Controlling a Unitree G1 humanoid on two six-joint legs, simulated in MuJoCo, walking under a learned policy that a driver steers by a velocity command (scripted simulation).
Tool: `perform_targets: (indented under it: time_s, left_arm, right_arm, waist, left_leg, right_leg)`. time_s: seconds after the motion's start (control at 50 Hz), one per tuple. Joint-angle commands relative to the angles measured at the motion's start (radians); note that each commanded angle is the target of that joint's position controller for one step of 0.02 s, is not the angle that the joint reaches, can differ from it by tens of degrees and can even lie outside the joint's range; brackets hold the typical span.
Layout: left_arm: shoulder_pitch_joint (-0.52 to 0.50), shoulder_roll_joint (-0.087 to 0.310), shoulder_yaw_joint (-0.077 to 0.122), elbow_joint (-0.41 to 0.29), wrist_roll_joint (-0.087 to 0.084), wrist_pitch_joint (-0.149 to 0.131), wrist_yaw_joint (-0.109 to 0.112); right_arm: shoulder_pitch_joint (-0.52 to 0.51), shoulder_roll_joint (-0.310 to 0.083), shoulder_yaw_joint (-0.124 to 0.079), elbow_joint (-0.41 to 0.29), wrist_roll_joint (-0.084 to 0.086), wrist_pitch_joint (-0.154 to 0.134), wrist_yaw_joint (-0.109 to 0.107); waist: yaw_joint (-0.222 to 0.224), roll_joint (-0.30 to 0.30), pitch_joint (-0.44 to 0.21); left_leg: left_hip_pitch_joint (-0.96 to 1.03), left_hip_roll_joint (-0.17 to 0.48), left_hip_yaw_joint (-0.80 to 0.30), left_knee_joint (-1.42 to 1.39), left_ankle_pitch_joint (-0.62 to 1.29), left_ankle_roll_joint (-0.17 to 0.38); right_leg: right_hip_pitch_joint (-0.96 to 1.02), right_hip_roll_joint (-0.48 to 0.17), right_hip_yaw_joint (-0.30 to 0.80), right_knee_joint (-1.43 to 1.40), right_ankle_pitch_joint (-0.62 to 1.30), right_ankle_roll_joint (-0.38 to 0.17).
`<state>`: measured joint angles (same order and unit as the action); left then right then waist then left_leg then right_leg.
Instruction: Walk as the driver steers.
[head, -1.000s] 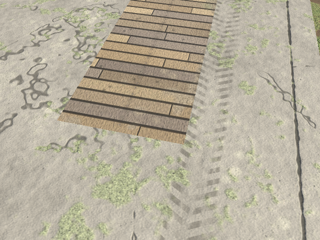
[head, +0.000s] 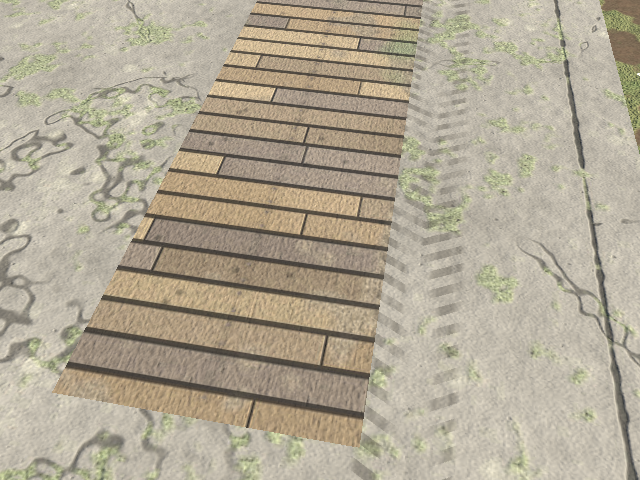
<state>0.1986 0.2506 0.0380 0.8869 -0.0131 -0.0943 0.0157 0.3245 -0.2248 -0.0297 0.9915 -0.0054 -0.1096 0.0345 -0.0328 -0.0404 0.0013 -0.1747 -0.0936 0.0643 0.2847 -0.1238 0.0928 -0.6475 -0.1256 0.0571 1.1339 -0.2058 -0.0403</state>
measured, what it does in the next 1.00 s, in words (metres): walks ahead: right foot, then left foot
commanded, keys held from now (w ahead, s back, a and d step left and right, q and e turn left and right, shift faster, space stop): w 0.64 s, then w+e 0.36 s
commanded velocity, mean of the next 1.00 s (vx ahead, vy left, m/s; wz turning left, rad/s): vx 0.50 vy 0.00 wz -0.11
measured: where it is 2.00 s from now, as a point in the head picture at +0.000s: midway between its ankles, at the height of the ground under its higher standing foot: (400, 287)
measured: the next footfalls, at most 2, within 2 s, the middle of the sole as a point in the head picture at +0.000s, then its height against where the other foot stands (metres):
right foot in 0.30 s outside the picture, level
left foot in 0.86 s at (288, 424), level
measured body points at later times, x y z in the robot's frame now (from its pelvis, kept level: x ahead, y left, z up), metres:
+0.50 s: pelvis +0.27 -0.08 +0.00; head +0.29 -0.10 +0.45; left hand +0.33 +0.18 -0.12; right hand +0.36 -0.35 -0.14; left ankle +0.27 +0.08 -0.66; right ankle +0.29 -0.16 -0.74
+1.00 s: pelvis +0.54 -0.02 -0.01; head +0.57 -0.01 +0.44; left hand +0.60 +0.24 -0.15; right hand +0.64 -0.30 -0.12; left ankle +0.60 +0.07 -0.74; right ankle +0.44 -0.16 -0.65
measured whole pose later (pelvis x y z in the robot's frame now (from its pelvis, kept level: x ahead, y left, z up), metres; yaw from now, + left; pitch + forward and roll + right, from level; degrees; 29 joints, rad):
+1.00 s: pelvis +0.54 -0.02 -0.01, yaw -7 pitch +2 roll +0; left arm 0.33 0.26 0.06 0.93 -0.03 -0.07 0.02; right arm 0.15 -0.24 -0.05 0.88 -0.01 -0.12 0.02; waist 0.01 -0.04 0.02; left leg -0.33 0.01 0.09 0.46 -0.16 0.03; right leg -0.45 -0.04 0.05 1.19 -0.36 -0.04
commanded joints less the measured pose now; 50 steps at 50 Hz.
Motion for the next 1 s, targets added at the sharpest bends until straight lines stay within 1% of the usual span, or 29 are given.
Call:
perform_targets:
  time_s: [0.02,0.12,0.18,0.22,0.26,0.28,0.3,0.32,0.34,0.36,0.38,0.4,0.42,0.44,0.48,0.54,0.64,0.7,0.74,0.8,0.82,0.84,0.86,0.88,0.9,0.92,0.94,0.96,1.0]
  left_arm:
    - [0.033,0.042,0.012,-0.042,0.012,0.006,0.007]
    - [-0.156,0.029,0.004,-0.090,0.000,-0.006,-0.009]
    - [-0.235,0.035,0.001,-0.121,-0.009,-0.010,-0.028]
    - [-0.252,0.049,0.004,-0.138,-0.010,-0.019,-0.041]
    - [-0.188,0.077,0.016,-0.131,-0.009,-0.027,-0.048]
    - [-0.082,0.107,0.034,-0.101,-0.007,-0.030,-0.046]
    - [0.110,0.168,0.062,-0.046,-0.005,-0.032,-0.039]
    - [0.274,0.285,0.090,-0.019,0.016,-0.028,-0.033]
    - [0.309,0.250,0.080,-0.004,0.012,-0.023,-0.039]
    - [0.237,0.172,0.056,-0.017,0.007,-0.026,-0.041]
    - [0.142,0.130,0.042,-0.041,0.006,-0.024,-0.040]
    - [0.065,0.101,0.031,-0.053,0.009,-0.023,-0.045]
    - [0.029,0.075,0.023,-0.056,0.013,-0.025,-0.049]
    - [0.023,0.063,0.020,-0.048,0.018,-0.025,-0.053]
    - [0.059,0.079,0.025,-0.022,0.018,-0.031,-0.051]
    - [0.113,0.111,0.034,0.007,0.018,-0.027,-0.035]
    - [0.181,0.124,0.033,0.037,0.008,-0.015,-0.015]
    - [0.248,0.125,0.034,0.067,-0.002,-0.005,-0.012]
    - [0.264,0.132,0.039,0.078,-0.007,0.005,-0.006]
    - [0.240,0.152,0.051,0.075,-0.009,0.018,0.003]
    - [0.218,0.159,0.054,0.068,-0.008,0.022,0.003]
    - [0.201,0.140,0.047,0.059,-0.002,0.025,0.001]
    - [0.183,0.100,0.030,0.029,0.011,0.025,-0.001]
    - [0.308,-0.038,-0.005,0.011,0.004,0.006,-0.006]
    - [0.309,0.032,0.009,0.027,-0.023,-0.011,-0.008]
    - [0.221,0.115,0.033,0.002,-0.042,-0.014,-0.005]
    - [0.163,0.117,0.037,-0.011,-0.037,-0.010,0.001]
    - [0.133,0.105,0.043,-0.018,-0.025,-0.001,0.005]
    - [0.166,0.060,0.049,-0.018,-0.021,0.028,0.003]
  right_arm:
    - [-0.039,-0.133,-0.021,-0.056,0.002,-0.016,-0.020]
    - [0.058,-0.166,-0.027,-0.033,0.020,-0.001,-0.035]
    - [0.106,-0.168,-0.030,-0.010,0.026,0.011,-0.035]
    - [0.113,-0.174,-0.034,-0.003,0.026,0.021,-0.038]
    - [0.089,-0.189,-0.040,-0.006,0.027,0.032,-0.039]
    - [0.067,-0.184,-0.037,-0.013,0.024,0.037,-0.040]
    - [0.057,-0.150,-0.023,-0.026,0.012,0.039,-0.039]
    - [0.129,-0.059,0.007,-0.056,0.000,0.023,-0.034]
    - [0.166,-0.028,0.019,-0.042,0.018,-0.003,-0.028]
    - [0.090,-0.144,-0.009,-0.056,0.042,-0.021,-0.024]
    - [0.009,-0.165,-0.015,-0.080,0.050,-0.027,-0.024]
    - [-0.029,-0.152,-0.018,-0.085,0.039,-0.022,-0.030]
    - [-0.033,-0.143,-0.025,-0.086,0.025,-0.010,-0.036]
    - [-0.014,-0.119,-0.025,-0.081,0.023,0.005,-0.036]
    - [0.002,-0.087,-0.024,-0.077,0.020,0.025,-0.039]
    - [-0.101,-0.091,-0.030,-0.116,0.011,0.031,-0.042]
    - [-0.281,-0.066,-0.023,-0.167,0.015,0.022,-0.029]
    - [-0.380,-0.070,-0.021,-0.201,0.019,0.014,-0.019]
    - [-0.422,-0.076,-0.020,-0.223,0.023,0.003,-0.007]
    - [-0.384,-0.112,-0.031,-0.223,0.024,-0.014,0.003]
    - [-0.319,-0.134,-0.043,-0.208,0.023,-0.019,0.001]
    - [-0.176,-0.175,-0.066,-0.165,0.023,-0.021,-0.007]
    - [0.016,-0.243,-0.087,-0.129,0.007,-0.023,-0.017]
    - [0.115,-0.334,-0.108,-0.110,-0.008,-0.013,-0.021]
    - [0.107,-0.243,-0.084,-0.115,-0.003,-0.010,-0.020]
    - [0.020,-0.177,-0.065,-0.132,0.005,-0.011,-0.023]
    - [-0.055,-0.141,-0.053,-0.143,0.007,-0.011,-0.024]
    - [-0.112,-0.111,-0.046,-0.142,0.004,-0.012,-0.020]
    - [-0.153,-0.088,-0.041,-0.129,-0.008,-0.015,-0.019]
  waist:
    - [0.046,0.078,0.053]
    - [-0.023,0.083,0.057]
    - [-0.049,0.092,0.077]
    - [-0.042,0.099,0.080]
    - [0.006,0.118,0.048]
    - [0.065,0.115,-0.011]
    - [0.141,0.082,-0.136]
    - [0.151,-0.123,-0.304]
    - [0.140,-0.262,-0.390]
    - [0.135,-0.162,-0.263]
    - [0.109,-0.097,-0.165]
    - [0.077,-0.023,-0.095]
    - [0.047,-0.024,-0.058]
    - [0.025,-0.038,-0.044]
    - [0.008,-0.032,-0.024]
    - [0.022,-0.009,0.012]
    - [0.072,-0.018,0.048]
    - [0.102,-0.013,0.082]
    - [0.103,-0.019,0.097]
    - [0.059,-0.042,0.068]
    - [0.019,-0.054,0.031]
    - [-0.048,-0.046,-0.057]
    - [-0.121,0.018,-0.213]
    - [-0.075,0.287,-0.371]
    - [-0.084,0.308,-0.415]
    - [-0.074,0.231,-0.248]
    - [-0.047,0.155,-0.158]
    - [-0.018,0.122,-0.086]
    - [0.034,0.161,-0.034]
  left_leg:
    - [-0.093,0.284,-0.218,-0.203,0.064,0.172]
    - [0.012,0.271,-0.162,-0.181,0.071,0.123]
    - [0.108,0.308,-0.172,-0.138,0.053,0.118]
    - [0.168,0.339,-0.187,-0.095,0.063,0.107]
    - [0.191,0.348,-0.188,-0.015,0.187,0.087]
    - [0.178,0.311,-0.154,0.109,0.353,0.066]
    - [0.076,0.249,-0.101,0.346,0.397,0.034]
    - [-0.284,0.119,-0.019,0.752,0.085,-0.036]
    - [-0.519,0.029,-0.120,0.970,-0.421,-0.051]
    - [-0.614,0.098,-0.187,1.062,-0.385,-0.029]
    - [-0.616,0.153,-0.161,1.045,-0.289,-0.015]
    - [-0.572,0.194,-0.139,0.983,-0.208,-0.021]
    - [-0.519,0.225,-0.140,0.915,-0.156,-0.025]
    - [-0.467,0.235,-0.137,0.884,-0.125,-0.031]
    - [-0.453,0.236,-0.122,0.843,-0.087,-0.045]
    - [-0.552,0.242,-0.120,0.706,0.030,-0.067]
    - [-0.530,0.208,-0.084,0.417,0.230,-0.072]
    - [-0.528,0.183,-0.082,0.314,0.220,-0.073]
    - [-0.529,0.174,-0.094,0.261,0.183,-0.066]
    - [-0.398,0.147,-0.092,0.206,0.099,-0.049]
    - [-0.288,0.122,-0.071,0.193,0.067,-0.037]
    - [-0.085,0.105,-0.054,0.183,0.061,-0.014]
    - [0.226,0.245,-0.188,0.226,0.063,0.045]
    - [0.604,0.505,-0.612,0.156,-0.046,0.188]
    - [0.593,0.528,-0.790,0.044,-0.157,0.206]
    - [0.454,0.498,-0.629,0.028,-0.171,0.150]
    - [0.300,0.462,-0.488,0.004,-0.125,0.113]
    - [0.160,0.420,-0.388,-0.038,-0.070,0.093]
    - [0.021,0.371,-0.248,-0.107,-0.021,0.073]
  right_leg:
    - [-0.031,-0.043,0.003,-0.144,0.151,0.028]
    - [0.006,0.012,-0.043,-0.464,0.306,0.039]
    - [-0.001,0.027,-0.046,-0.551,0.259,0.030]
    - [0.010,0.036,-0.045,-0.595,0.186,0.005]
    - [0.121,0.066,-0.069,-0.635,0.118,-0.025]
    - [0.266,0.099,-0.096,-0.658,0.105,-0.047]
    - [0.531,0.066,-0.055,-0.642,0.128,-0.089]
    - [0.935,-0.192,0.318,-0.659,0.091,-0.221]
    - [1.066,-0.295,0.677,-0.821,-0.032,-0.307]
    - [0.962,-0.261,0.586,-0.837,-0.067,-0.255]
    - [0.821,-0.223,0.427,-0.848,-0.002,-0.215]
    - [0.679,-0.176,0.316,-0.886,0.083,-0.196]
    - [0.588,-0.135,0.238,-0.921,0.130,-0.177]
    - [0.531,-0.111,0.192,-0.951,0.154,-0.171]
    - [0.491,-0.093,0.129,-0.982,0.249,-0.185]
    - [0.520,-0.094,0.083,-1.004,0.330,-0.191]
    - [0.549,-0.065,0.011,-1.029,0.274,-0.156]
    - [0.610,-0.083,0.042,-1.005,0.237,-0.159]
    - [0.659,-0.107,0.068,-0.968,0.239,-0.158]
    - [0.678,-0.129,0.108,-0.892,0.300,-0.136]
    - [0.666,-0.114,0.104,-0.824,0.408,-0.124]
    - [0.621,-0.058,0.072,-0.670,0.508,-0.099]
    - [0.440,0.011,0.025,-0.386,0.353,-0.062]
    - [0.043,0.175,-0.042,-0.007,-0.161,0.012]
    - [-0.067,0.155,0.090,0.163,-0.371,0.008]
    - [-0.137,0.103,0.088,0.210,-0.307,-0.003]
    - [-0.115,0.048,0.058,0.185,-0.213,-0.007]
    - [-0.068,0.018,0.050,0.132,-0.148,-0.006]
    - [0.029,-0.019,0.049,0.072,-0.083,-0.010]
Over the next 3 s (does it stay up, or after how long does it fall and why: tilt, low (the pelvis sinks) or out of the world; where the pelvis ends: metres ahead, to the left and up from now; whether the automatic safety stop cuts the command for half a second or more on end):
stays up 1.17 -0.30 0.00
